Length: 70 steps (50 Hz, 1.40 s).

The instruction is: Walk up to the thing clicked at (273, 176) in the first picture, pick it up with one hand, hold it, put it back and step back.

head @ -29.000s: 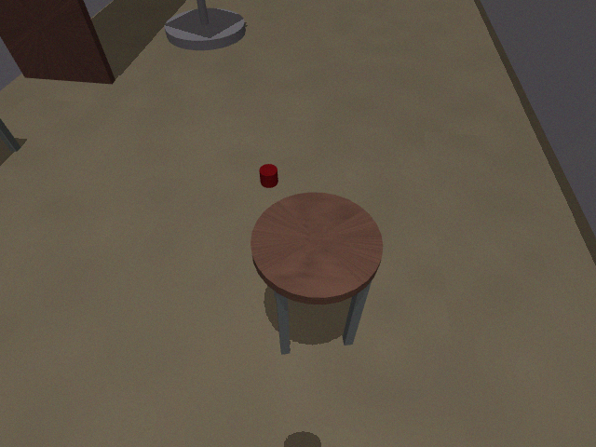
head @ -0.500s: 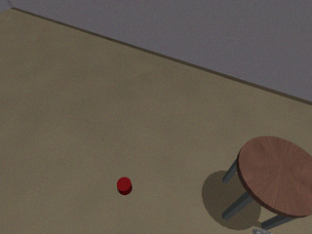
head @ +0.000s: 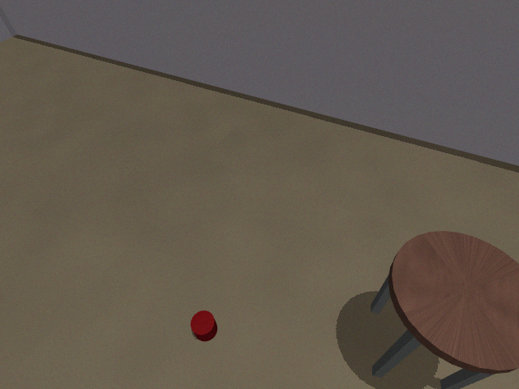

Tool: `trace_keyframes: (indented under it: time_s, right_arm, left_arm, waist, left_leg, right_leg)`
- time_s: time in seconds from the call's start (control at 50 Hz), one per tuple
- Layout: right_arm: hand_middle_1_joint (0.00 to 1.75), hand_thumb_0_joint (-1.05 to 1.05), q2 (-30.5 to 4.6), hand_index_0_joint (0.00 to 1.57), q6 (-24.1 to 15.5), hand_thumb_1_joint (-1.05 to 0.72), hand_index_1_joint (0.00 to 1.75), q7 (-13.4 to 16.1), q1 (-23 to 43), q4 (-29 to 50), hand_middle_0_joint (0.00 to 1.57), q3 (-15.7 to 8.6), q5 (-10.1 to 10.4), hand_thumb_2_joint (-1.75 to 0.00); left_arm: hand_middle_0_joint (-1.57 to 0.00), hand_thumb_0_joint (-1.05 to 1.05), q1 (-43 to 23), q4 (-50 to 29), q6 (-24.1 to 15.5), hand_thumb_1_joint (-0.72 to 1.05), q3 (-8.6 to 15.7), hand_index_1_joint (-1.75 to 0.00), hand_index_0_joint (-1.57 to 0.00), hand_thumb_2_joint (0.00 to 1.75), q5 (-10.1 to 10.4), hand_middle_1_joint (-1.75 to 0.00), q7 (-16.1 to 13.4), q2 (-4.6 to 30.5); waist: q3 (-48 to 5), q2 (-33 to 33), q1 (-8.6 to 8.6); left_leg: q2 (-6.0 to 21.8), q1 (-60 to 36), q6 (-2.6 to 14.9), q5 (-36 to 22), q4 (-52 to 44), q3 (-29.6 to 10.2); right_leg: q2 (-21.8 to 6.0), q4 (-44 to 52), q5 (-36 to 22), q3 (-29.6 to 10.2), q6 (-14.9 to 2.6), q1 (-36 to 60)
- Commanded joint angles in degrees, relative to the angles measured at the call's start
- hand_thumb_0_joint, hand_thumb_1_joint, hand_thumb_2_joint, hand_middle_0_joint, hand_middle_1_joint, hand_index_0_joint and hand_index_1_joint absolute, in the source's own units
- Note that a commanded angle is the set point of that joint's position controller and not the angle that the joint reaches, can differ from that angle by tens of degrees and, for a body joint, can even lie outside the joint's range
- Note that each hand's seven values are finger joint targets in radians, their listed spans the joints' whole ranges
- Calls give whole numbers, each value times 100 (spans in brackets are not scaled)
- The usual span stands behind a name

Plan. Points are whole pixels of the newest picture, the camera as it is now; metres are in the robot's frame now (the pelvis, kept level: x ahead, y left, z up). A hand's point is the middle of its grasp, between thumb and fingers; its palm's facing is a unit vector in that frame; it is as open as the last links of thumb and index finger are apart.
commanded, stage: walk up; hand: left
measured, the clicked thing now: (204, 326) +0.45 +0.26 -0.74
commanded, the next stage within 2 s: stand in 0.84 s
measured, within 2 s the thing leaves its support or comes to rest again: neither
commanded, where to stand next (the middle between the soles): +0.06 +0.02 m, yaw -1 degrees
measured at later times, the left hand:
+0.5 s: hand out of the picture +0.12 +0.27 -0.15, palm faces +0.03 -0.94 -0.33, open 7.3 cm
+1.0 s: hand out of the picture +0.04 +0.27 -0.15, palm faces +0.03 -0.94 -0.33, open 7.4 cm
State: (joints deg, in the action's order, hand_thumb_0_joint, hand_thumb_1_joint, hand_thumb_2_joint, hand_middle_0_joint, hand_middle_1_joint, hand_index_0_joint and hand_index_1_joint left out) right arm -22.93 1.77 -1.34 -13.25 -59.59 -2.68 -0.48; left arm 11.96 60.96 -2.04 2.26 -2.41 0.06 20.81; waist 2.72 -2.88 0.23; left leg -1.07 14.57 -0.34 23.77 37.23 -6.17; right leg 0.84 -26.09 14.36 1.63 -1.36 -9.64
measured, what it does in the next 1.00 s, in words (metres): steps on the spot: left foot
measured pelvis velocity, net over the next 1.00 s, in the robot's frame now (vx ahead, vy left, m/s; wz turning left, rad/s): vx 0.00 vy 0.02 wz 0.03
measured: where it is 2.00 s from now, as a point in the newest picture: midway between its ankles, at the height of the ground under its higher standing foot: outside the picture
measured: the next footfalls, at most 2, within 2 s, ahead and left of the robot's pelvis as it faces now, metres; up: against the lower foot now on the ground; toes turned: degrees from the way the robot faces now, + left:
left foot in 0.14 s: +0.05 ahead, +0.15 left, +0.00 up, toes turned -2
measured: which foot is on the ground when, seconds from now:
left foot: up 0.00-0.12, down 0.14-1.00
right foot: down 0.00-1.00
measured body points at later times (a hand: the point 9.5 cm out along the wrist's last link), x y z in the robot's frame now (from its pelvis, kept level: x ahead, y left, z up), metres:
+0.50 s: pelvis +0.01 +0.02 +0.00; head +0.03 +0.03 +0.45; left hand +0.12 +0.32 -0.13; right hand +0.14 -0.28 -0.11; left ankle +0.02 +0.15 -0.74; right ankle +0.00 -0.11 -0.74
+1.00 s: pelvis +0.00 +0.02 +0.01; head +0.02 +0.02 +0.46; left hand +0.04 +0.32 -0.13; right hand +0.09 -0.28 -0.13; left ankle +0.02 +0.15 -0.74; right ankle +0.00 -0.11 -0.74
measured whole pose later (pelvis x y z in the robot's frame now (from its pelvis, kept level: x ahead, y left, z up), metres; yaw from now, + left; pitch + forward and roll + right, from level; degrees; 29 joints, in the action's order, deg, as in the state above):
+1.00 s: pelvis +0.00 +0.02 +0.01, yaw +2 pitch -2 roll +0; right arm -19.7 -0.4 -1.0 -6.1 -64.9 0.3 -0.7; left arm 8.2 66.0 0.1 1.2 -1.0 1.2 20.1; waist 3.0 -0.3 1.1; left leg 0.1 9.7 -1.3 9.4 20.5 -4.4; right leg -1.3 -19.6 11.4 2.9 0.6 -6.7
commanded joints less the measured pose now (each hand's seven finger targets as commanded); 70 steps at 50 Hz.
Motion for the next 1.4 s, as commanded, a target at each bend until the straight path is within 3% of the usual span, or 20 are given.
trace_keyframes:
  time_s: [0.0, 0.04, 0.06, 0.08, 0.1, 0.12, 0.14, 0.2, 0.28, 0.42, 0.56, 0.8, 0.82, 0.86, 1.0, 1.1, 1.2, 1.38]
  right_arm:
    - [30, 0, -848, 20, -209, -90, 30, 113, 181, 387, 20, -134, 5, -90]
    - [30, 0, -807, 20, -246, -90, 30, 131, 204, 335, 20, -92, 27, -90]
    - [30, 0, -773, 20, -269, -90, 30, 154, 113, 274, 20, -84, 28, -90]
    - [30, 0, -816, 20, -297, -90, 30, 176, 40, 210, 20, -113, 29, -90]
    - [30, 0, -1015, 20, -328, -90, 30, 210, 96, 217, 20, -177, 11, -90]
    - [30, 0, -1215, 20, -359, -90, 30, 235, 274, 292, 20, -209, 5, -90]
    - [30, 0, -1379, 20, -371, -90, 30, 244, 443, 322, 20, -227, 51, -90]
    - [30, 0, -1141, 20, -344, -90, 30, 275, 641, 264, 20, -137, 90, -90]
    - [30, 0, -1069, 20, -338, -90, 30, 284, 846, 220, 20, -88, 70, -90]
    - [30, 0, -1019, 20, -352, -90, 30, 234, 1259, 154, 20, -9, 46, -90]
    - [30, 0, -1021, 20, -378, -90, 30, 190, 1291, 81, 20, 11, 23, -90]
    - [30, 0, -971, 20, -338, -90, 30, 172, 1204, -41, 20, -2, 6, -90]
    - [30, 0, -956, 20, -339, -90, 30, 158, 1151, -104, 20, 33, -32, -90]
    - [30, 0, -987, 20, -333, -90, 30, 148, 1175, -125, 20, 12, -41, -90]
    - [30, 0, -930, 20, -373, -90, 30, 153, 1035, -160, 20, 50, -6, -90]
    - [30, 0, -959, 20, -380, -90, 30, 170, 1015, -175, 20, 85, 3, -90]
    - [30, 0, -964, 20, -372, -90, 30, 192, 967, -160, 20, 101, 20, -90]
    - [30, 0, -976, 20, -356, -90, 30, 200, 1014, -137, 20, 116, 10, -90]
  left_arm:
    - [-20, 0, -569, -607, -249, 90, 264, -30, -20, 90, 100, -30, -132, 1446]
    - [-20, 0, -565, -572, -200, 90, 227, -30, -20, 90, 170, -30, -138, 1359]
    - [-20, 0, -651, -574, -148, 90, 219, -30, -20, 90, 216, -30, -139, 1361]
    - [-20, 0, -749, -594, -77, 90, 223, -30, -20, 90, 271, -30, -138, 1345]
    - [-20, 0, -712, -650, -19, 90, 224, -30, -20, 90, 315, -30, -139, 1250]
    - [-20, 0, -574, -665, 48, 90, 227, -30, -20, 90, 355, -30, -140, 1179]
    - [-20, 0, -548, -642, 121, 90, 261, -30, -20, 90, 351, -30, -140, 1254]
    - [-20, 0, -811, -563, 146, 90, 257, -30, -20, 90, 282, -30, -140, 1250]
    - [-20, 0, -936, -453, 171, 90, 213, -30, -20, 90, 273, -30, -106, 1202]
    - [-20, 0, -1167, -272, 201, 90, 164, -30, -20, 90, 238, -30, -23, 1176]
    - [-20, 0, -1197, -211, 170, 90, 180, -30, -20, 90, 218, -30, 24, 1200]
    - [-20, 0, -945, -102, 145, 90, 223, -30, -20, 90, 185, -30, 30, 1170]
    - [-20, 0, -842, -2, 111, 90, 121, -30, -20, 90, 186, -30, 47, 1104]
    - [-20, 0, -860, 37, 85, 90, 131, -30, -20, 90, 165, -30, 37, 1165]
    - [-20, 0, -637, 151, 7, 90, 79, -30, -20, 90, 183, -30, -4, 1168]
    - [-20, 0, -645, 158, 25, 90, 62, -30, -20, 90, 209, -30, -13, 1145]
    - [-20, 0, -680, 151, 8, 90, 60, -30, -20, 90, 208, -30, -39, 1163]
    - [-20, 0, -806, 106, 30, 90, 67, -30, -20, 90, 211, -30, -41, 1174]
  waist:
    - [-249, 1156, -35]
    - [-409, 1129, -49]
    - [-473, 1164, -126]
    - [-529, 1096, -180]
    - [-663, 809, -99]
    - [-751, 553, 33]
    - [-727, 412, 71]
    - [-781, 202, 5]
    - [-912, 17, 4]
    - [-549, 43, 9]
    - [-619, 176, 3]
    - [-374, 318, -14]
    - [-532, 95, -8]
    - [-335, 60, -10]
    - [-420, 226, 14]
    - [-387, 213, 37]
    - [-542, 289, 5]
    - [-439, 245, 30]
  left_leg:
    - [322, 420, 47, 106, 121, -90]
    - [237, 59, 71, -342, -502, 212]
    - [233, -268, 64, -992, -1006, 304]
    - [289, -614, 73, -2198, -1417, 257]
    - [569, -932, 165, -3845, -1346, -33]
    - [921, -998, 318, -4654, -1171, -315]
    - [1086, -835, 545, -4622, -979, -419]
    - [882, -617, 361, -4286, -892, -108]
    - [811, -485, 348, -3795, -1032, -106]
    - [783, -268, 257, -2553, -1577, -253]
    - [723, -393, 210, -2345, -1744, -207]
    - [654, -277, 178, -1550, -1884, -306]
    - [718, -517, 164, -1065, -2082, -337]
    - [711, -348, 165, -731, -2176, -405]
    - [724, -626, 144, -2129, -2031, -281]
    - [747, -694, 128, -2332, -2004, -232]
    - [777, -809, 132, -2801, -1883, -166]
    - [797, -736, 86, -2727, -1947, -140]
  right_leg:
    - [-1768, 842, -2285, -1413, -781, 533]
    - [-1481, 269, -3913, -888, -590, 690]
    - [-1377, 10, -4247, -684, -461, 574]
    - [-1219, -155, -4066, -539, -301, 425]
    - [-964, -315, -3529, -391, -83, 299]
    - [-732, -245, -2572, -314, 53, 127]
    - [-544, -186, -1627, -226, 71, 141]
    - [-705, -129, -2073, -272, -46, 511]
    - [-783, -66, -2027, -321, -153, 683]
    - [-762, 407, -1067, -385, -89, 518]
    - [-795, 685, -904, -413, -27, 609]
    - [-822, 1027, -76, -466, -37, 294]
    - [-858, 1166, 260, -558, -25, 258]
    - [-816, 1151, 390, -522, -5, 207]
    - [-862, 1051, -585, -452, 37, 369]
    - [-854, 1012, -749, -453, 36, 392]
    - [-892, 968, -1378, -433, 77, 604]
    - [-885, 1022, -1331, -441, 65, 667]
